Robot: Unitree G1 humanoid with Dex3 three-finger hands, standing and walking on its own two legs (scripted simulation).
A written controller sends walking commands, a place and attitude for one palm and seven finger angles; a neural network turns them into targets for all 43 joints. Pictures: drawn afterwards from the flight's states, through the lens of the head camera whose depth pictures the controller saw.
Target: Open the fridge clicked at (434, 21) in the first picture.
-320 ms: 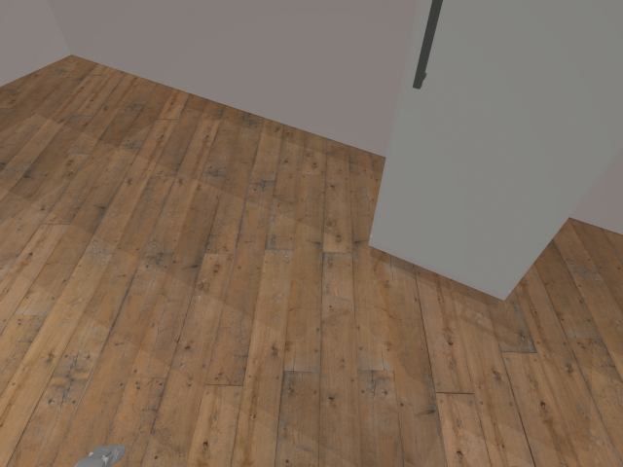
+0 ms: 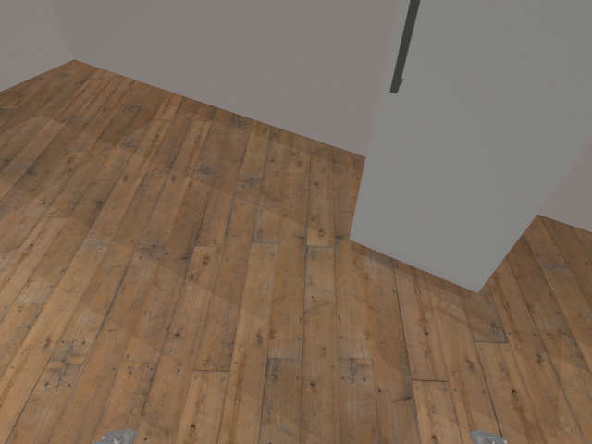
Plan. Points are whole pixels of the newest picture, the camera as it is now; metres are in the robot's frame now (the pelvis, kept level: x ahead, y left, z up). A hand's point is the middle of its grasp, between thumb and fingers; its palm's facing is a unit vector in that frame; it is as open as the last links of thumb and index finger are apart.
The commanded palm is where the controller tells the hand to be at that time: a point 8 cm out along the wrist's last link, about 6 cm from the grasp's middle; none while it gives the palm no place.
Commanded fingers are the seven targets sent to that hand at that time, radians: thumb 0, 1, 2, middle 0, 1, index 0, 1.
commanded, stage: stand and wait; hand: left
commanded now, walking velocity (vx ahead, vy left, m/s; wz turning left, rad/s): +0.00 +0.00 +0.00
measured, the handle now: out of the picture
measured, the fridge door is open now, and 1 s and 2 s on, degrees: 0 0 0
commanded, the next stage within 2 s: look at it before walking up in 0.50 s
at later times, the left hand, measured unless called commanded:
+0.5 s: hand out of the picture +0.06 +0.23 -0.15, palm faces -0.03 -0.94 -0.35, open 7.3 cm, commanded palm none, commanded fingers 0.00 0.90 0.90 -0.20 -0.30 -0.20 -0.30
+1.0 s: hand out of the picture +0.06 +0.22 -0.15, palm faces -0.03 -0.94 -0.34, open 7.3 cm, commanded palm none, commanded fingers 0.00 0.90 0.90 -0.20 -0.30 -0.20 -0.30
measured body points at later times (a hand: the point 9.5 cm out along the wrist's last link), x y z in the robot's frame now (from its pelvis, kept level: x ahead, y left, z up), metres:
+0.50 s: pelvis -0.02 -0.02 +0.00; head -0.01 -0.02 +0.45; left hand +0.06 +0.28 -0.12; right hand +0.06 -0.31 -0.13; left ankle -0.02 +0.11 -0.74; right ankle -0.02 -0.13 -0.74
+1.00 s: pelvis -0.02 -0.02 +0.01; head -0.02 -0.02 +0.46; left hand +0.06 +0.27 -0.12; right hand +0.05 -0.32 -0.13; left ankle -0.02 +0.11 -0.74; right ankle -0.02 -0.13 -0.74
